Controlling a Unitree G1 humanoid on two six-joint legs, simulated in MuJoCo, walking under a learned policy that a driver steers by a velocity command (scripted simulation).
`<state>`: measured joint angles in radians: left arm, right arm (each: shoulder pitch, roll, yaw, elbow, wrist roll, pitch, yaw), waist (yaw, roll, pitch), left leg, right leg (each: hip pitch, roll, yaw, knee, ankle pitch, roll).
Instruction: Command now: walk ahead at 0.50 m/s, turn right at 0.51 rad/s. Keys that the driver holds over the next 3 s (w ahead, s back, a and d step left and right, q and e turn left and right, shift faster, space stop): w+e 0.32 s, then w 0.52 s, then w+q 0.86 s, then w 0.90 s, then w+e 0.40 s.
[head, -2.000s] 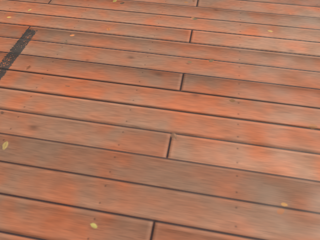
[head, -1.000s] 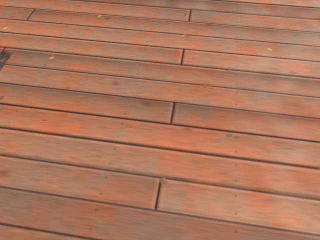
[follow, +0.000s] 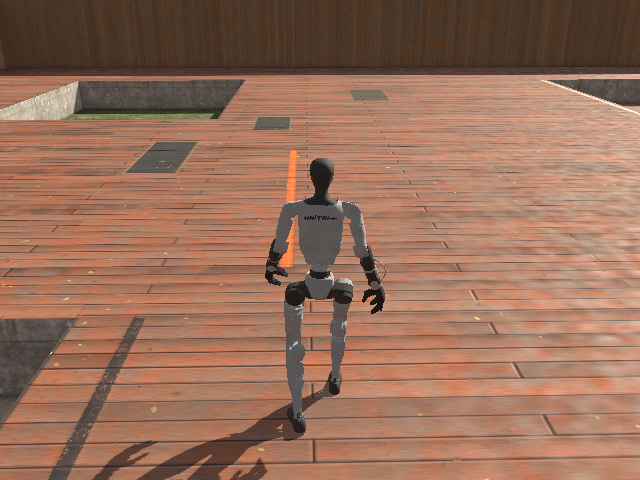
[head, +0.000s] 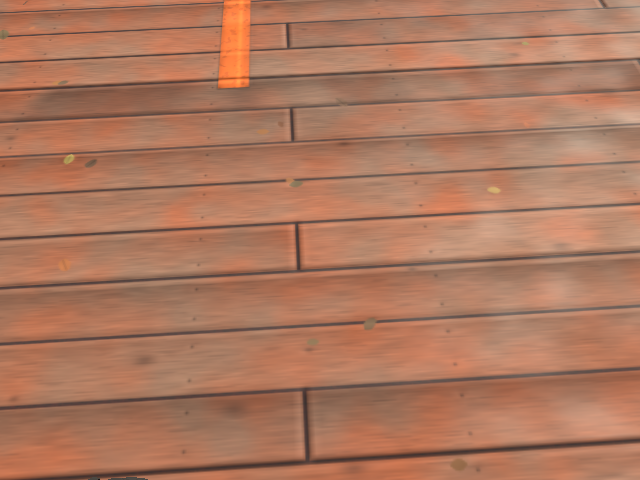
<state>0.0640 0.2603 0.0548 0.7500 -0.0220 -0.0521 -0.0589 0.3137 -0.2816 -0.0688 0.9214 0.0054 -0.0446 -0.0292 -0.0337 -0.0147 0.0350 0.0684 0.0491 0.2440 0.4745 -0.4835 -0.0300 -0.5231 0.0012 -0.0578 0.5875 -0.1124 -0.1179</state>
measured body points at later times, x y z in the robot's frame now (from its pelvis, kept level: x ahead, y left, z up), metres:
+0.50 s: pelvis +0.30 +0.00 +0.01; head +0.33 -0.01 +0.46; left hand +0.40 +0.28 -0.11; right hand +0.47 -0.29 -0.07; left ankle +0.44 +0.08 -0.72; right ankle +0.13 -0.08 -0.71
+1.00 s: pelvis +0.55 -0.10 +0.01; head +0.58 -0.12 +0.46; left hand +0.85 +0.04 -0.05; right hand +0.45 -0.37 -0.12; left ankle +0.45 +0.08 -0.71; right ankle +0.63 -0.24 -0.72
